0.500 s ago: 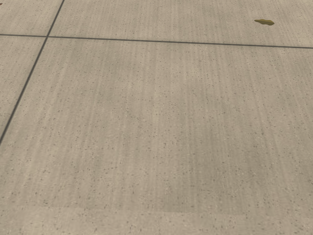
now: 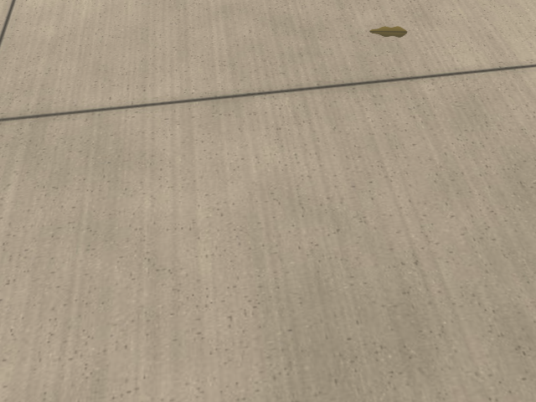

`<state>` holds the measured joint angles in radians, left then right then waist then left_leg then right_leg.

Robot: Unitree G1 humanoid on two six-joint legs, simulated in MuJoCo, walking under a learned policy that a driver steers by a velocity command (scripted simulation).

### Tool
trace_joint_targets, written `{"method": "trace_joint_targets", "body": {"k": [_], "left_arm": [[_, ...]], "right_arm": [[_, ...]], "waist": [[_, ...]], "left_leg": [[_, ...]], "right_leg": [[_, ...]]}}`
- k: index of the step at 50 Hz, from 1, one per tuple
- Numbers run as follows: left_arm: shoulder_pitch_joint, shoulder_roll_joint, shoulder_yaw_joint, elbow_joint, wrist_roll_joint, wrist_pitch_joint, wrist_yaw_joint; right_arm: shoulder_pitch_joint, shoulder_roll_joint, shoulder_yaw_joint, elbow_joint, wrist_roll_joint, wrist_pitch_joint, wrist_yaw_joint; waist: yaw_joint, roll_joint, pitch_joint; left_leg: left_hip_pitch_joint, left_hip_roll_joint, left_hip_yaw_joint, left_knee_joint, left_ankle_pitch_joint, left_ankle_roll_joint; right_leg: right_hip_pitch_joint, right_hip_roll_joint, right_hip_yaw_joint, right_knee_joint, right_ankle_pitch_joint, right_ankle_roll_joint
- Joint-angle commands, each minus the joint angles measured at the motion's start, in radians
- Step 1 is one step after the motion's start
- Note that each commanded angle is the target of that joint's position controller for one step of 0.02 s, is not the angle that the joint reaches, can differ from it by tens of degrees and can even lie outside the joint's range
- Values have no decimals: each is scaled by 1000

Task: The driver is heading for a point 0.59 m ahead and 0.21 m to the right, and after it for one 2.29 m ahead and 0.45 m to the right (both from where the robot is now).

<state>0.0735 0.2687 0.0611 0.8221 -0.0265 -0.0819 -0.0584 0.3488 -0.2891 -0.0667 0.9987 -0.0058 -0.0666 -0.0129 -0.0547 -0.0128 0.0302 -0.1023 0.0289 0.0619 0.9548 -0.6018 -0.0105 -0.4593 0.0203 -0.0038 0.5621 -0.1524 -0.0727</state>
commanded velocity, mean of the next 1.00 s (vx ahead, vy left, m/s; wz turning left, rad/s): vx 0.48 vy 0.00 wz -0.55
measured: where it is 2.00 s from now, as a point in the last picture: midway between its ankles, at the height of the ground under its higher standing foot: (341, 312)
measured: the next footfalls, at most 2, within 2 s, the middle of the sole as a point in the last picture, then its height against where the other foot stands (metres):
left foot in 0.48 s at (259, 399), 0.04 m lower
right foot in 1.00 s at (381, 329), level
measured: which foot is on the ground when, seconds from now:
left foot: up 0.00-0.46, down 0.48-1.00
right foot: down 0.00-0.50, up 0.52-0.98, down 1.00-1.00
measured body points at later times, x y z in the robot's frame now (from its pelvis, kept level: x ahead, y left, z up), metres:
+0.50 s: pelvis +0.31 -0.01 -0.04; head +0.33 -0.02 +0.41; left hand +0.35 +0.27 -0.16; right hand +0.50 -0.30 -0.09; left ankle +0.44 +0.06 -0.77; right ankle +0.09 -0.08 -0.72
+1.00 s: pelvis +0.54 -0.12 -0.05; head +0.58 -0.14 +0.40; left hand +0.88 -0.07 -0.12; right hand +0.39 -0.36 -0.18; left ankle +0.44 +0.06 -0.76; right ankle +0.60 -0.26 -0.77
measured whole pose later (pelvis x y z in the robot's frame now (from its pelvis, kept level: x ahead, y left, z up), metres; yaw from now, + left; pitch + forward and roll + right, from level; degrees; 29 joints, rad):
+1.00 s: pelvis +0.54 -0.12 -0.05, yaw -34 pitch +3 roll +2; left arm 0.03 0.26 0.06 0.59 -0.01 -0.05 -0.06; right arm 0.35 -0.28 -0.07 0.88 0.01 -0.04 -0.03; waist -0.08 -0.03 0.03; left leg 0.01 0.02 0.21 0.50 -0.48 -0.01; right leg -0.53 0.01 -0.03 0.54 -0.03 -0.09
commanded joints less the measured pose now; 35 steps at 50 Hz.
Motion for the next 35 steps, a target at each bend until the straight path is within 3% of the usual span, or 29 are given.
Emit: {"method": "trace_joint_targets", "body": {"k": [1, 2, 3, 4, 5, 6, 8, 11, 13, 15, 20, 22, 23, 24, 25, 26, 27, 28, 29, 30, 31, 33, 35], "left_arm": [[390, 197, 59, 44, -9, 11, 8], [293, 165, 51, 13, -1, 7, 16], [209, 147, 42, -20, 20, -2, 15], [160, 146, 41, -39, 30, -9, 17], [143, 119, 33, -44, 28, -13, 19], [147, 119, 33, -44, 24, -14, 23], [179, 147, 42, -34, 10, -9, 45], [230, 165, 52, -23, 13, 6, 72], [279, 135, 46, -8, 3, 11, 85], [316, 124, 43, 5, -4, 20, 90], [345, 123, 49, 11, 2, 25, 108], [355, 131, 57, 10, 8, 37, 111], [350, 117, 52, 4, 9, 41, 105], [319, 90, 39, -11, 13, 38, 91], [375, 21, 16, -23, 28, 31, 80], [550, 15, -2, -25, -3, 19, 73], [492, 100, 8, -38, -28, 20, 79], [327, 151, 22, -66, -25, 27, 88], [226, 154, 31, -95, -12, 33, 92], [208, 139, 36, -109, 4, 39, 92], [227, 108, 34, -118, 7, 45, 88], [247, 53, 25, -131, 7, 55, 85], [224, 63, 32, -153, 10, 50, 81]], "right_arm": [[-17, -104, 0, -124, 55, -84, 11], [-121, -126, 0, -158, 52, -91, 5], [-146, -131, -6, -153, 27, -89, -4], [-135, -127, -13, -159, 6, -81, -8], [-115, -128, -21, -157, -3, -73, -6], [-113, -114, -23, -162, -6, -63, -6], [-189, -80, -18, -198, -16, -52, -11], [-275, -48, -10, -233, -16, -54, 3], [-327, -62, -16, -256, -10, -67, 21], [-426, -29, -4, -300, -7, -72, 31], [-489, -64, -6, -361, 8, -80, 43], [-449, -81, -12, -356, 12, -88, 40], [-356, -97, -22, -333, 8, -93, 36], [-202, -119, -32, -300, -9, -99, 37], [-31, -154, -40, -275, -14, -94, 34], [87, -215, -57, -243, 13, -81, 35], [76, -171, -54, -241, 32, -60, 34], [3, -90, -33, -264, 19, -47, 25], [-76, -73, -20, -269, 3, -39, 24], [-133, -59, -11, -270, -6, -40, 26], [-159, -51, -9, -259, -13, -44, 28], [-157, -58, -15, -236, -9, -56, 34], [-154, -72, -21, -219, -6, -66, 30]], "waist": [[163, -163, -303], [154, -78, -192], [113, 29, -131], [71, 21, -124], [42, 17, -114], [33, -16, -100], [44, -24, -53], [70, -46, -69], [94, -50, -58], [130, -39, -15], [131, -55, 15], [118, -68, 0], [80, -54, -51], [6, -32, -169], [-23, 119, -318], [-4, 368, -482], [-30, 250, -417], [-57, 104, -234], [-34, -2, -89], [8, 17, -21], [45, 63, 0], [66, 101, -14], [77, 79, -21]], "left_leg": [[-755, -22, -142, 492, 37, 12], [-761, 13, -133, 436, 125, 23], [-697, 47, -139, 362, 199, 25], [-621, 71, -155, 295, 230, 18], [-556, 91, -175, 204, 280, 15], [-537, 89, -162, 153, 277, 5], [-518, 66, -124, -43, 374, -27], [-440, 15, -108, -232, 642, -32], [-456, 1, -135, -347, 802, -7], [-406, -29, -127, -474, 876, 2], [-432, -29, -201, -561, 758, 11], [-382, -25, -192, -574, 654, 28], [-252, -29, -171, -605, 676, 53], [22, 25, -187, -523, 753, 95], [392, 203, -339, -383, 930, 158], [670, 448, -756, -411, 800, 357], [618, 458, -859, -522, 391, 357], [442, 384, -714, -588, 279, 291], [227, 334, -594, -644, 339, 252], [71, 291, -507, -675, 432, 240], [-32, 248, -430, -705, 491, 220], [-87, 227, -324, -747, 609, 217], [-91, 205, -207, -759, 776, 205]], "right_leg": [[894, -355, 725, -227, 2, -312], [759, -312, 611, -242, 74, -267], [602, -280, 530, -255, 196, -243], [502, -271, 499, -258, 319, -247], [433, -235, 438, -271, 384, -230], [397, -221, 410, -282, 420, -225], [309, -174, 324, -311, 484, -210], [256, -116, 259, -296, 507, -164], [279, -94, 269, -264, 389, -125], [232, -76, 298, -260, 212, -99], [344, -108, 444, -85, 102, -115], [392, -112, 474, -1, 185, -107], [387, -71, 453, 101, 253, -88], [273, -26, 405, 303, 241, -64], [3, 66, 293, 619, -207, -18], [-268, 142, 241, 909, -588, 37], [-417, 33, 223, 981, -484, 56], [-455, -3, 176, 987, -383, 63], [-430, -33, 138, 952, -295, 67], [-379, -70, 149, 868, -231, 67], [-316, -102, 149, 821, -211, 61], [-294, -128, 122, 803, -184, 59], [-294, -140, 144, 655, -48, 66]]}}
